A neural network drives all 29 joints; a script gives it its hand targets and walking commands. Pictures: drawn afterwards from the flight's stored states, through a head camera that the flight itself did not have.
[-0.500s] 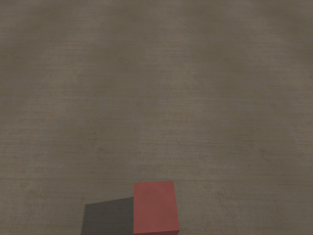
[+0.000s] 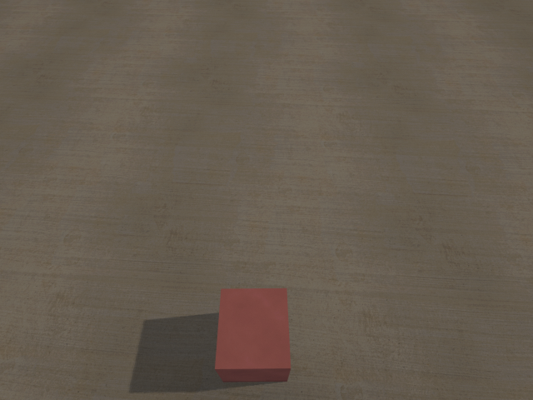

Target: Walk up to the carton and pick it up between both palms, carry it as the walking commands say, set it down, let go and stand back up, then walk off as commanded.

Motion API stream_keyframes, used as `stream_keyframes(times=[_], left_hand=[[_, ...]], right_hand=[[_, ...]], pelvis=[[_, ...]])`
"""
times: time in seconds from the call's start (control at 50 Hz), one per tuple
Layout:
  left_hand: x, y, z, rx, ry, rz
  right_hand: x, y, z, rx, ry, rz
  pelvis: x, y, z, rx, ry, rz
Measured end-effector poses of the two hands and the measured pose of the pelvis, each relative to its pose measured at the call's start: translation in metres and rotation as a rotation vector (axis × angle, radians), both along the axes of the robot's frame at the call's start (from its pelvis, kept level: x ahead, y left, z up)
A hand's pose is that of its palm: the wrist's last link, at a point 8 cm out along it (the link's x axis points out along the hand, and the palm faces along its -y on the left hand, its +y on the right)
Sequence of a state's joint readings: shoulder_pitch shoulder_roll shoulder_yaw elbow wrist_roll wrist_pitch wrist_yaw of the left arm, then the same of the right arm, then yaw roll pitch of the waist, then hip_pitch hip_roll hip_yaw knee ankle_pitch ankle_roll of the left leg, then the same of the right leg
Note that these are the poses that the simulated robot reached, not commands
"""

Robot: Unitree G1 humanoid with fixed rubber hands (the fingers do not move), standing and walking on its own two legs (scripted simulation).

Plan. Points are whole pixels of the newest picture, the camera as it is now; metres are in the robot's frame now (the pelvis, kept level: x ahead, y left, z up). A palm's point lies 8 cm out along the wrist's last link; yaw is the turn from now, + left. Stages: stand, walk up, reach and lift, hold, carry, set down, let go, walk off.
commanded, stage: walk up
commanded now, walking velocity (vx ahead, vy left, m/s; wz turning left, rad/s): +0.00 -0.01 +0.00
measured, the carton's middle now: (254, 335) +0.38 +0.05 -0.66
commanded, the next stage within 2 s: none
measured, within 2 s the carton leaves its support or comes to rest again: neither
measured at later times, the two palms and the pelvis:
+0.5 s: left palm out of the picture -0.06 +0.22 -0.14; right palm out of the picture -0.04 -0.19 -0.15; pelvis -0.03 +0.01 +0.01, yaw -2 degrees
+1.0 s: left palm out of the picture -0.03 +0.19 -0.14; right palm out of the picture -0.04 -0.20 -0.15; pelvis -0.01 +0.00 +0.00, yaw -2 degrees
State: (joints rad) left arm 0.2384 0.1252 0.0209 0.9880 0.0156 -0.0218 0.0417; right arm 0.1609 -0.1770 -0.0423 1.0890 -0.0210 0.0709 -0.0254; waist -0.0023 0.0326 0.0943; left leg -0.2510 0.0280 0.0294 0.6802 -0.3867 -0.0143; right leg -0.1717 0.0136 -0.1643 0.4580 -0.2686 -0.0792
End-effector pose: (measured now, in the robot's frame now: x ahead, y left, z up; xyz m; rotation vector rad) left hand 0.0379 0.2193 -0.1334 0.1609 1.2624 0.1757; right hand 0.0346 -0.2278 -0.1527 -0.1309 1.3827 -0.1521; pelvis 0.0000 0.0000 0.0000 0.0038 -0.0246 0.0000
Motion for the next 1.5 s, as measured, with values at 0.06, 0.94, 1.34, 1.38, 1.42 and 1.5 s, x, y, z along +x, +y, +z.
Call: stream_keyframes(times=[0.06, 0.94, 1.34, 1.38, 1.42, 1.5], left_hand=[[-0.015, 0.001, -0.010, -0.030, 0.021, 0.020], [-0.069, -0.022, -0.010, -0.071, 0.158, 0.005], [-0.110, 0.054, -0.005, 0.014, 0.250, 0.087], [-0.101, 0.060, -0.015, -0.021, 0.234, 0.082], [-0.089, 0.063, -0.018, -0.050, 0.202, 0.080], [-0.066, 0.066, -0.019, -0.093, 0.156, 0.048]], right_hand=[[0.003, 0.009, 0.002, -0.010, -0.036, 0.003], [-0.080, 0.035, 0.004, 0.062, 0.075, -0.036], [-0.004, 0.042, 0.001, -0.031, -0.051, 0.024], [-0.001, 0.060, 0.002, -0.033, -0.075, 0.027], [-0.002, 0.076, 0.009, -0.030, -0.083, 0.020], [-0.008, 0.083, 0.020, -0.052, -0.075, 0.016]], pelvis=[[-0.005, 0.003, -0.003, -0.010, -0.011, 0.003], [-0.013, -0.001, 0.005, 0.006, 0.007, -0.029], [-0.015, 0.052, -0.004, -0.002, 0.029, -0.013], [-0.014, 0.062, -0.007, -0.009, 0.024, -0.006], [-0.010, 0.068, -0.003, 0.001, 0.018, -0.019], [-0.004, 0.078, 0.003, -0.005, 0.019, -0.022]])
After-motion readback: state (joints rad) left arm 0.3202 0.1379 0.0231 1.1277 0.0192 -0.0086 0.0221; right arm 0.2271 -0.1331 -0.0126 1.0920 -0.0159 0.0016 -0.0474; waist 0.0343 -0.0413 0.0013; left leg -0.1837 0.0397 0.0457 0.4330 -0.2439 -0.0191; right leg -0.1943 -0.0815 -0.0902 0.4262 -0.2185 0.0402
